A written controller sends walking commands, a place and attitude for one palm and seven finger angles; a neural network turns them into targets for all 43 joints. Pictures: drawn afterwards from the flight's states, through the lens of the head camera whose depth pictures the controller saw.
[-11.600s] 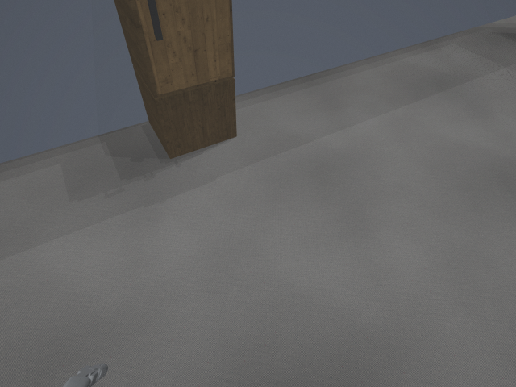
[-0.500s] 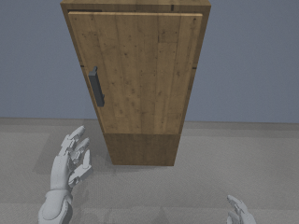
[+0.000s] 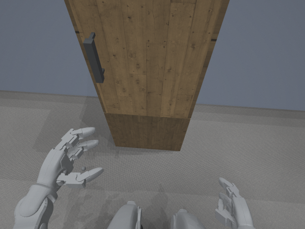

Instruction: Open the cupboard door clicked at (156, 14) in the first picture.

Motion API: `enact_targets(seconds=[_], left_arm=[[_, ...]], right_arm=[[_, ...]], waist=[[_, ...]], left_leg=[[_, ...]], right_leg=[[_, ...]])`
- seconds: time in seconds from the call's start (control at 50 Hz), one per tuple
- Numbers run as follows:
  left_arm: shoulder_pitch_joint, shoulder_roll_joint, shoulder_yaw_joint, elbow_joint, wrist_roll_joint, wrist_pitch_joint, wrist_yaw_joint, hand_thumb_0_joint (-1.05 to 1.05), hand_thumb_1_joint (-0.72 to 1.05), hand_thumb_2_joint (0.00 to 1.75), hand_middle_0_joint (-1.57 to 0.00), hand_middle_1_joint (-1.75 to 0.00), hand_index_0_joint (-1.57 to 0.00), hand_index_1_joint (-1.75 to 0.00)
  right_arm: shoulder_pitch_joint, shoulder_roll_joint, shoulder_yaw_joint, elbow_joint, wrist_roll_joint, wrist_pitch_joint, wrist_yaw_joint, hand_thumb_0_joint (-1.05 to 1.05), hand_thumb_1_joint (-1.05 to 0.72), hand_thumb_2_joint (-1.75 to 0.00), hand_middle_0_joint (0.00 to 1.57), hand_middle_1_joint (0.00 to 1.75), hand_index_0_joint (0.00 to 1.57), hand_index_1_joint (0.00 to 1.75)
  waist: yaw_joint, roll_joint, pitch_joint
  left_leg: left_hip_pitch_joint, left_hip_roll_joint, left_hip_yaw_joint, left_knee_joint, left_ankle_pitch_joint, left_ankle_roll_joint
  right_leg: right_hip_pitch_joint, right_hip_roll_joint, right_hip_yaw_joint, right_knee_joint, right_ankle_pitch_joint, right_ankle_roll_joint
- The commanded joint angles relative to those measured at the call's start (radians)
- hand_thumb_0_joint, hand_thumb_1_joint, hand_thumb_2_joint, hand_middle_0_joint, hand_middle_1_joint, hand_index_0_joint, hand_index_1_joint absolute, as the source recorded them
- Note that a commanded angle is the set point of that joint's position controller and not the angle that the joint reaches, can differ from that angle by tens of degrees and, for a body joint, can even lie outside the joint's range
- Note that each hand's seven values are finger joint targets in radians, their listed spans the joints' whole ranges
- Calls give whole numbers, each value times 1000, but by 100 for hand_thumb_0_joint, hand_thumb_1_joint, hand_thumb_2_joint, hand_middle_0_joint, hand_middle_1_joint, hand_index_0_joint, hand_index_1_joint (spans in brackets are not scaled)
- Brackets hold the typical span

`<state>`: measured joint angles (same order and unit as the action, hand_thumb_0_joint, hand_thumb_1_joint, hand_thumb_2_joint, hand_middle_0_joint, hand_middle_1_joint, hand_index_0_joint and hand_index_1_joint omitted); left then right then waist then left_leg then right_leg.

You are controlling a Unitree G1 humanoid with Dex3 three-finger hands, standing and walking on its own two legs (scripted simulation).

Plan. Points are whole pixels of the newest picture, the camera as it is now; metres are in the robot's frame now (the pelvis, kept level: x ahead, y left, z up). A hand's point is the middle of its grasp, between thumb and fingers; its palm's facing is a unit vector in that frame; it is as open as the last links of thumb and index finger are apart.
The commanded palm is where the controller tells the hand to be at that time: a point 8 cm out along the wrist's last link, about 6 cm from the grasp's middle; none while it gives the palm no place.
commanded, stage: raise the hand with hooked fingers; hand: left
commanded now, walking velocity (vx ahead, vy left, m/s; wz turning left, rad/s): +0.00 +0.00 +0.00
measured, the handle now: (96, 58) +0.59 +0.22 +0.08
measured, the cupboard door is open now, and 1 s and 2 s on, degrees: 0 0 0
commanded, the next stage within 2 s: move the hooked fingers beside the handle in 1.34 s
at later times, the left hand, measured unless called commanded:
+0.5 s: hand (52, 136) +0.30 +0.25 +0.09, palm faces +0.02 -1.00 -0.07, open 13.4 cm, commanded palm +0.28 +0.31 +0.08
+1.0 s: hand (41, 128) +0.32 +0.28 +0.09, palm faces -0.05 -1.00 -0.04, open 14.0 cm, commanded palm +0.29 +0.34 +0.10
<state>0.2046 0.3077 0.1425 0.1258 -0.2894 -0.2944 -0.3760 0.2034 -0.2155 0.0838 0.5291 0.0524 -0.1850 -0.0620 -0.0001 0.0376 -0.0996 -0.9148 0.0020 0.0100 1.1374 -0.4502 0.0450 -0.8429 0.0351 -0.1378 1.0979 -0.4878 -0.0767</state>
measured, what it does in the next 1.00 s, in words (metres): stands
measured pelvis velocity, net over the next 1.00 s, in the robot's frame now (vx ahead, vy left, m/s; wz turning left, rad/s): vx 0.03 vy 0.02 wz -0.02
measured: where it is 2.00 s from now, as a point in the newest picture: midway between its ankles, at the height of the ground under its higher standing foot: outside the picture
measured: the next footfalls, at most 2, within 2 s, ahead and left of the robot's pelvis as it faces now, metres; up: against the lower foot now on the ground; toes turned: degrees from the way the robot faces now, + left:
none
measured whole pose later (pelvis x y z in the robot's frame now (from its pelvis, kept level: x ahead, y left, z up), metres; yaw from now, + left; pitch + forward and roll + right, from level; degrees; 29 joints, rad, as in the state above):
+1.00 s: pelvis +0.03 +0.02 +0.04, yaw -1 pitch +11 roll -3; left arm -0.04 0.44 0.40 0.46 -0.36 -0.29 -0.54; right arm 0.30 -0.29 0.05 0.54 0.06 -0.17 -0.06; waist -0.02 0.02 -0.09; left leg -0.72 -0.01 0.04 0.93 -0.40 0.07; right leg -0.65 0.04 -0.10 0.87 -0.42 -0.04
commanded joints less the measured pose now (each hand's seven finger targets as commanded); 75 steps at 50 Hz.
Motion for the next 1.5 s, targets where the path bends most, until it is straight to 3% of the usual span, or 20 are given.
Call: enact_targets(seconds=[0.0,0.08,0.12,0.18,0.26,0.3,0.36,0.4,0.48,0.56,0.6,0.68,0.74,0.86,0.94,0.98,1.06,1.18,1.34,1.48], left_arm=[[27,199,293,-302,-96,-25,81,0,-1,51,-27,-88,-27,-88],[41,140,238,-295,-48,-158,141,0,-10,47,-27,-94,-27,-94],[31,113,183,-187,-16,-185,111,0,-15,45,-27,-98,-27,-98],[2,99,128,-102,-26,-167,12,0,-22,42,-28,-102,-28,-102],[-72,229,248,-171,-80,-125,-55,0,-31,38,-29,-108,-29,-108],[-97,280,315,-227,-104,-137,-44,0,-36,36,-29,-111,-29,-111],[-82,252,329,-224,-112,-173,3,0,-43,33,-29,-115,-29,-115],[-101,231,314,-156,-105,-172,9,0,-48,31,-30,-118,-30,-118],[-146,203,253,13,-82,-100,-45,0,-50,30,-30,-120,-30,-120],[-240,279,286,15,-85,-46,-103,0,-50,30,-30,-120,-30,-120],[-306,334,336,-25,-97,-65,-105,0,-50,30,-30,-120,-30,-120],[-394,373,377,-26,-106,-127,-80,0,-50,30,-30,-120,-30,-120],[-389,349,361,69,-100,-125,-92,0,-50,30,-30,-120,-30,-120],[-412,348,317,180,-90,-33,-169,0,-50,30,-30,-120,-30,-120],[-401,371,356,125,-109,-62,-164,0,-50,30,-30,-120,-30,-120],[-415,395,382,121,-111,-88,-143,0,-50,30,-30,-120,-30,-120],[-433,373,371,122,-101,-122,-118,0,-50,30,-30,-120,-30,-120],[-409,385,357,85,-86,-107,-138,0,-50,30,-30,-120,-30,-120],[-429,360,366,159,-115,-86,-149,0,-50,30,-30,-120,-30,-120],[-536,368,332,117,-91,-93,-154,0,-50,30,-30,-120,-30,-120]], right_arm=[[-21,-141,-100,-177,-7,-54,-24,0,-90,-90,20,30,20,30],[10,-131,-114,-117,-25,-63,3,0,-90,-90,20,30,20,30],[22,-149,-120,-94,-27,-58,14,0,-90,-90,20,30,20,30],[36,-186,-126,-103,-15,-59,10,0,-90,-90,20,30,20,30],[51,-207,-133,-124,0,-69,-10,0,-90,-90,20,30,20,30],[51,-198,-128,-125,-5,-72,-12,0,-90,-90,20,30,20,30],[51,-182,-124,-112,-9,-75,-7,0,-90,-90,20,30,20,30],[50,-185,-120,-103,-11,-66,0,0,-90,-90,20,30,20,30],[55,-211,-117,-116,-4,-42,2,0,-90,-90,20,30,20,30],[51,-219,-115,-139,5,-36,-9,0,-90,-90,20,30,20,30],[48,-216,-110,-141,0,-36,-13,0,-90,-90,20,30,20,30],[43,-207,-99,-124,-8,-40,-16,0,-90,-90,20,30,20,30],[47,-210,-99,-109,-2,-36,-16,0,-90,-90,20,30,20,30],[53,-225,-99,-126,9,-31,-22,0,-90,-90,20,30,20,30],[62,-225,-107,-134,4,-41,-14,0,-90,-90,20,30,20,30],[63,-226,-105,-131,-3,-43,-10,0,-90,-90,20,30,20,30],[62,-222,-106,-121,-4,-44,-8,0,-90,-90,20,30,20,30],[75,-227,-110,-123,-6,-48,-6,0,-90,-90,20,30,20,30],[63,-225,-104,-120,-2,-39,-12,0,-90,-90,20,30,20,30],[71,-227,-104,-116,-7,-42,-14,0,-90,-90,20,30,20,30]], waist=[[72,8,-361],[26,22,-283],[-19,18,-196],[-45,3,-178],[-15,2,-329],[13,53,-378],[20,77,-337],[4,71,-279],[-20,49,-196],[-15,15,-264],[-2,43,-306],[0,83,-261],[-8,84,-234],[-10,70,-209],[0,34,-252],[3,25,-226],[-6,80,-212],[-4,113,-278],[-12,28,-218],[-29,66,-261]], left_leg=[[203,-7,-50,-197,236,-11],[252,6,-61,-199,359,-19],[217,7,-57,-182,310,-17],[209,3,-57,-179,269,-10],[283,1,-52,-213,309,-7],[332,2,-56,-225,394,-13],[380,10,-63,-248,437,-29],[365,12,-66,-248,424,-33],[328,8,-65,-269,328,-28],[346,5,-66,-296,284,-18],[377,7,-70,-301,315,-21],[401,11,-87,-323,285,-32],[399,12,-86,-340,243,-31],[383,7,-83,-371,184,-17],[410,8,-84,-363,233,-18],[388,7,-84,-361,225,-20],[398,9,-86,-369,180,-24],[450,13,-90,-352,306,-29],[380,7,-84,-356,218,-22],[419,11,-93,-334,264,-23]], right_leg=[[357,-30,186,-261,195,51],[273,-8,125,-187,390,46],[187,-10,124,-189,355,57],[160,-10,137,-211,303,58],[271,-16,144,-244,332,62],[312,-10,133,-224,403,50],[269,-1,103,-221,387,44],[234,4,95,-219,372,43],[192,6,93,-250,305,44],[253,-2,102,-288,276,48],[276,2,105,-283,290,41],[245,12,98,-286,233,30],[231,7,98,-302,201,35],[245,-1,103,-343,167,35],[262,5,104,-337,201,35],[260,11,104,-331,189,31],[223,5,105,-326,150,35],[248,8,100,-310,243,29],[242,6,102,-325,201,38],[218,8,103,-304,230,33]])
